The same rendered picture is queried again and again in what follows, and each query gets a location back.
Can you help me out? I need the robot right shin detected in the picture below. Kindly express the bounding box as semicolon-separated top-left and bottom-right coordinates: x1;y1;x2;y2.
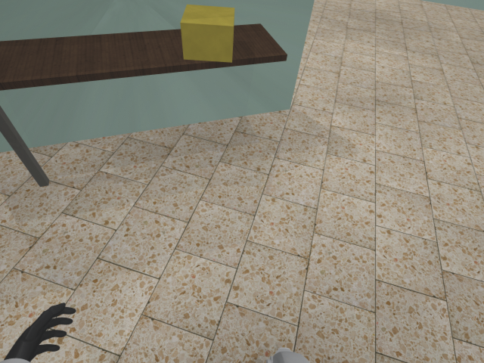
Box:
275;348;291;354

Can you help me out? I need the table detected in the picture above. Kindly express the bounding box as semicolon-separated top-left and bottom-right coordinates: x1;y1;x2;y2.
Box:
0;23;287;187

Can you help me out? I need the robot left hand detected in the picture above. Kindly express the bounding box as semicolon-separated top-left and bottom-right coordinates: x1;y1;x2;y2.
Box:
4;302;76;362

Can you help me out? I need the carton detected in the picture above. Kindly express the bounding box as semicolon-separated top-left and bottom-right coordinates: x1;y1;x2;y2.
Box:
180;5;234;63

